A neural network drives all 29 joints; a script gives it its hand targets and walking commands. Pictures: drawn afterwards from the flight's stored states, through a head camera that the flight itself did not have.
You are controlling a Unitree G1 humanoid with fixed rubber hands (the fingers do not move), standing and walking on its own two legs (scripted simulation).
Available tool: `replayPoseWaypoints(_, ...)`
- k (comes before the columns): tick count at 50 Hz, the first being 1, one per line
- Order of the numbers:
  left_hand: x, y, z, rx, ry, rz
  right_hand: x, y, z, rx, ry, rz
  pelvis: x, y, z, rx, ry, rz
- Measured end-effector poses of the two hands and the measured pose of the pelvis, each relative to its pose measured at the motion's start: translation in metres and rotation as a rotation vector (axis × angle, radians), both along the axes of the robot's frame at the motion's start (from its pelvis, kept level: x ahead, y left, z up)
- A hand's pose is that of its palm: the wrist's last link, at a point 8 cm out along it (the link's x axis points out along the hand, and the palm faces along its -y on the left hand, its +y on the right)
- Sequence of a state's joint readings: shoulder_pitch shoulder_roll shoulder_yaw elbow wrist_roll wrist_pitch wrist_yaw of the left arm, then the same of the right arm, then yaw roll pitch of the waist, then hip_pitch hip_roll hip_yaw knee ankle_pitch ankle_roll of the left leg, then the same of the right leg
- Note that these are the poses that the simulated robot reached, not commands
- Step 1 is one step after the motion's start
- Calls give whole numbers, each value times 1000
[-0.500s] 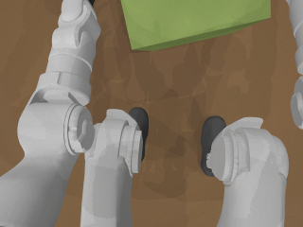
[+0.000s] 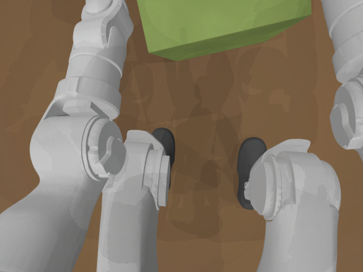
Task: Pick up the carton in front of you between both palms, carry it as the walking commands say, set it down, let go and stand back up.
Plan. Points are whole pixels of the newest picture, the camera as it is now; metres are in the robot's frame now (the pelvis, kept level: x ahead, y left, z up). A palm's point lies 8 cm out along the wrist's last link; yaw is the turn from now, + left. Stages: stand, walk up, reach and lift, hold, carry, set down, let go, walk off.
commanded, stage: reach and lift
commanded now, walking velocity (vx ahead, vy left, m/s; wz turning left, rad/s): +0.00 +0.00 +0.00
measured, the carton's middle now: out of the picture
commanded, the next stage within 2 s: none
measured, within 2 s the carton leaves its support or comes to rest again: leaves its support in 0.16 s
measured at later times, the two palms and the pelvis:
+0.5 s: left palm out of the picture +0.52 +0.14 -0.05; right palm out of the picture +0.55 -0.16 -0.05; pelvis +0.00 +0.01 +0.04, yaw -3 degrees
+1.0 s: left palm out of the picture +0.49 +0.14 +0.10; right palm out of the picture +0.50 -0.16 +0.10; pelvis +0.01 +0.01 +0.15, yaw -4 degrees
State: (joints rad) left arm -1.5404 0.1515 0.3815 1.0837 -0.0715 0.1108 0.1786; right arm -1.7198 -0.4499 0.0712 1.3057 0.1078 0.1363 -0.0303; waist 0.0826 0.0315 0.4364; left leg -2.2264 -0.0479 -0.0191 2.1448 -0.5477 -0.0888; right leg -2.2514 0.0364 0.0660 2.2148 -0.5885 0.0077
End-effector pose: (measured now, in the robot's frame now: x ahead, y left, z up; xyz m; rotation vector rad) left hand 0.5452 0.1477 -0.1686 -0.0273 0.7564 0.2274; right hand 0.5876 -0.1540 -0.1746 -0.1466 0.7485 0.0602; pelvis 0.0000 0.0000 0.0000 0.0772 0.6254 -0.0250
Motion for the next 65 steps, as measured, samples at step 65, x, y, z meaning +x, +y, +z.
replayPoseWaypoints(65, -79, -9, 372, -26, -82, -55, -126, -7, 370, 78, -46, -224, 41, 9, 235, -54, -22, -43)
